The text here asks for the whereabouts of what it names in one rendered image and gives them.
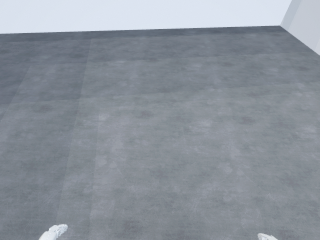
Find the left robot hand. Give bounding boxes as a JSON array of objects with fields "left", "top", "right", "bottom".
[{"left": 39, "top": 224, "right": 68, "bottom": 240}]

